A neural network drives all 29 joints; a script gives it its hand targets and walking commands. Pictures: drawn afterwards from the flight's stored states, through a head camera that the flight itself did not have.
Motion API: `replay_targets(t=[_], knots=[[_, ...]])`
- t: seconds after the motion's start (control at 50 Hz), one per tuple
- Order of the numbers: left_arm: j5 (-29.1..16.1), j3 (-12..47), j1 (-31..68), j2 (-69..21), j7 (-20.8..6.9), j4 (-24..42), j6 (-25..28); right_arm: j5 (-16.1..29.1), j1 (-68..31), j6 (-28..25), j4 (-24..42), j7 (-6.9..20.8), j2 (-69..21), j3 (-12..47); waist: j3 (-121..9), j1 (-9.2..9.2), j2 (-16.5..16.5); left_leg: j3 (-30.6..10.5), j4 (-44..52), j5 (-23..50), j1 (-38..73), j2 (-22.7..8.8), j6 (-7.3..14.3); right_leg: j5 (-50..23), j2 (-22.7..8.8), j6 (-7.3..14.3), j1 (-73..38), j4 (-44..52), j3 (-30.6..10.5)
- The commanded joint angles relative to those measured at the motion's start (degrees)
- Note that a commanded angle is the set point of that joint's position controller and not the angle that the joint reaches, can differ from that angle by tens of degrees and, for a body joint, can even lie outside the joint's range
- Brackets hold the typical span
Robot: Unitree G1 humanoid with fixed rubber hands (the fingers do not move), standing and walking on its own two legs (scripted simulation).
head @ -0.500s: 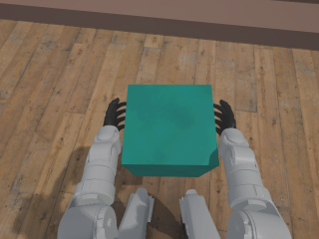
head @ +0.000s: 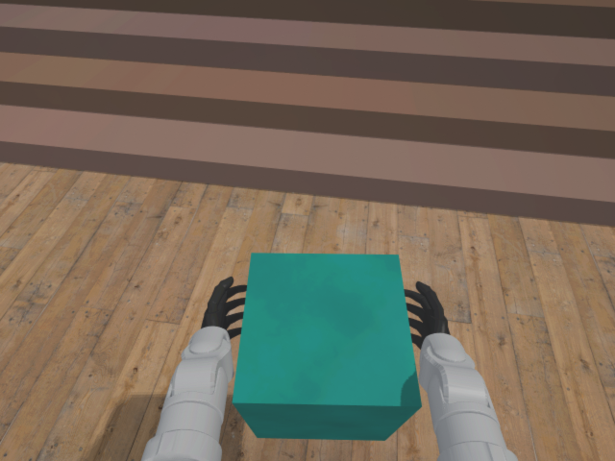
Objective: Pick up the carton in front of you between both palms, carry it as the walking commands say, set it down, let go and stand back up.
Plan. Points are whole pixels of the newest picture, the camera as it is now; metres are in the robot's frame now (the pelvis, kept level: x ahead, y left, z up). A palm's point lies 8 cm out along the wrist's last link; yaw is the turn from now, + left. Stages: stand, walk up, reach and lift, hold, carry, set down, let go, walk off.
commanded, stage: reach and lift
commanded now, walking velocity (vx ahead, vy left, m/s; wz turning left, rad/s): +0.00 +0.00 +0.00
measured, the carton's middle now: (322, 353) +0.31 +0.00 -0.09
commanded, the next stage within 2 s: hold in 1.28 s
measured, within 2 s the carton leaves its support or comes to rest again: neither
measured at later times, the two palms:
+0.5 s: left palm (198, 323) +0.29 +0.15 +0.06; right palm (456, 330) +0.29 -0.15 +0.06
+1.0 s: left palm (198, 310) +0.30 +0.15 +0.07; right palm (458, 317) +0.29 -0.15 +0.07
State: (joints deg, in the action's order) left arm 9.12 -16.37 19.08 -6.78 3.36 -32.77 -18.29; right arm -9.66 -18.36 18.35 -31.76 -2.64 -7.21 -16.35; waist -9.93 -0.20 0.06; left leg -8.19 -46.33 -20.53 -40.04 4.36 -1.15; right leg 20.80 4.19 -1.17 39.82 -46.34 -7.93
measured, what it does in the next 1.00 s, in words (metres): stands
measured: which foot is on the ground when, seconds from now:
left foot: down 0.00-1.00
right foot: down 0.00-1.00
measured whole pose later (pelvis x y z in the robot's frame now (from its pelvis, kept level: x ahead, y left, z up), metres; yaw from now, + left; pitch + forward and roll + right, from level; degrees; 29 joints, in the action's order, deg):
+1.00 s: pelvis +0.01 +0.00 +0.04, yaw +0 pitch -4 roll +0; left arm 15.9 -14.9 15.9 -8.9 -0.1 -18.7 -37.5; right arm -15.8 -15.6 37.5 -18.3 0.9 -8.8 -14.3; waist -0.2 -0.1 0.0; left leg -7.9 -23.2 -12.1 -6.7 2.5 -0.5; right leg 12.2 2.5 -0.7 6.6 -23.2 -8.3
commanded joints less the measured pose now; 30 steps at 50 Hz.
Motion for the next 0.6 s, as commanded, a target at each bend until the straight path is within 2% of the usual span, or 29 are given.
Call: replay_targets(t=[0.0, 0.18, 0.28, 0.36, 0.46, 0.58], knots=[[-7.1, 34.2, 25.5, -58.6, -14.0, 1.6, -1.6, 7.0, -26.0, 1.6, 1.3, 13.5, -57.8, 34.2, -21.9, 0.07, 0.2, 2.9, 9.6, 21.7, 19.5, 2.1, 0.3, -21.9, 2.1, 0.3, -19.4, 9.6, 2.7], [-8.4, 37.2, 21.2, -58.4, -15.7, 9.9, -10.8, 8.5, -22.0, 10.7, 9.6, 14.8, -57.2, 37.3, -11.1, 0.11, 0.0, 2.9, 20.1, 23.4, 30.9, 0.9, 0.2, -23.8, 1.1, 0.0, -30.9, 20.2, 2.7], [-6.5, 33.2, 21.6, -56.4, -16.4, 9.9, -15.0, 6.5, -21.7, 14.9, 9.2, 15.5, -55.7, 33.2, -1.8, -0.01, -0.1, 3.5, 23.8, 14.8, 31.3, 0.8, 0.4, -15.6, 0.9, 0.6, -31.4, 23.9, 3.1], [-4.8, 29.7, 25.6, -56.3, -17.3, 7.5, -15.7, 5.0, -25.9, 15.5, 7.0, 16.4, -55.7, 29.8, 1.5, 0.22, 0.0, 4.2, 24.4, 8.3, 30.1, 0.4, 0.9, -8.9, 0.6, 1.0, -30.2, 24.4, 3.6], [-5.8, 30.9, 31.4, -58.2, -17.9, 8.9, -15.2, 5.8, -31.8, 15.1, 8.3, 17.0, -57.4, 30.9, -3.2, 0.16, 0.1, 4.4, 23.4, 8.8, 31.6, 0.4, 1.0, -9.1, 0.5, 1.0, -31.6, 23.5, 3.8], [-6.0, 31.2, 32.4, -58.8, -18.0, 8.6, -15.4, 6.0, -32.9, 15.2, 8.2, 17.1, -57.7, 31.2, -5.1, 0.11, 0.1, 4.6, 23.8, 9.0, 32.8, 0.5, 0.7, -9.4, 0.7, 0.9, -32.5, 23.7, 4.0]])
